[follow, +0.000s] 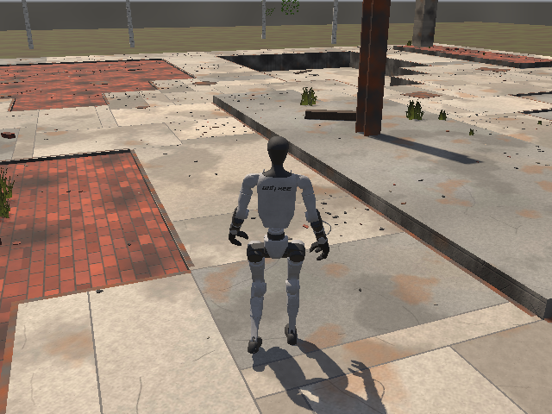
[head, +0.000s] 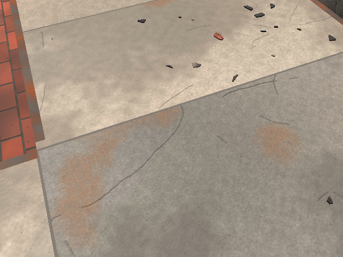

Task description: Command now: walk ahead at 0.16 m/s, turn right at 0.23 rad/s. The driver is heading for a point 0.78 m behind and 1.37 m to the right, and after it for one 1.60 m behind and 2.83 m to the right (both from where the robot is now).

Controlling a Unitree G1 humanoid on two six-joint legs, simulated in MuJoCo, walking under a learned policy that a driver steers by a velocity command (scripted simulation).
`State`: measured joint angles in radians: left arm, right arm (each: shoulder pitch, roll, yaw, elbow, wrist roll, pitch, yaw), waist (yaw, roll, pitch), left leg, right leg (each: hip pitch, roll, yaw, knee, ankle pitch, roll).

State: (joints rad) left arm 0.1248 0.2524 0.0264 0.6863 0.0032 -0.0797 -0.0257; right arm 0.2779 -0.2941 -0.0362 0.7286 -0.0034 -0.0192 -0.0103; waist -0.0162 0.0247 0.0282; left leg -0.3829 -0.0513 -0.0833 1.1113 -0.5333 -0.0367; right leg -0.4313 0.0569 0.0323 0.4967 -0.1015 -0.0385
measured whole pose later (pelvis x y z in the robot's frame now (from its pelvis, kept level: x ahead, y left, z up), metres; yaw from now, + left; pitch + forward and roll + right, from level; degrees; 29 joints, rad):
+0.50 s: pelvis +0.06 +0.03 +0.01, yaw -17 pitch +2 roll -1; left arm 0.21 0.35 0.10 0.68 -0.02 0.06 0.02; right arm 0.17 -0.25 -0.05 0.66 -0.02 0.00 -0.04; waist -0.01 -0.04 0.02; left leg -0.27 0.03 0.03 0.45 -0.21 0.01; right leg -0.55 0.04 0.08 1.11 -0.40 0.09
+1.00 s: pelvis +0.04 -0.02 +0.02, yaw -34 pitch +3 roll +2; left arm 0.20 0.30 0.06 0.62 -0.01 0.03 0.02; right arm 0.13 -0.32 -0.09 0.70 -0.01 0.01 -0.04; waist 0.01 0.03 0.04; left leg -0.55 0.00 -0.06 0.97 -0.33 -0.09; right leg -0.28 0.06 0.12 0.45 -0.21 -0.06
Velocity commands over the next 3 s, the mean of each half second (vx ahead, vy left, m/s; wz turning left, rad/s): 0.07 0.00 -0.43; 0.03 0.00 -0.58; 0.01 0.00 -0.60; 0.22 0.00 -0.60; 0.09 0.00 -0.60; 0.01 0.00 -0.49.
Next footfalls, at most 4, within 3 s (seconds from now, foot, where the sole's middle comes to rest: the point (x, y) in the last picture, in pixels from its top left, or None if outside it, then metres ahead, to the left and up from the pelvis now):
0.30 left None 0.14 0.13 -0.77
0.72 right None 0.04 -0.12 -0.77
1.22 left None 0.18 0.04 -0.77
1.66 right None -0.04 -0.10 -0.77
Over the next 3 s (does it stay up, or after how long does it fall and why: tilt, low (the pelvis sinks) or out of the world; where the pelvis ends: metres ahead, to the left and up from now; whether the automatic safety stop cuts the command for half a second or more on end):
stays up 0.11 -0.27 0.01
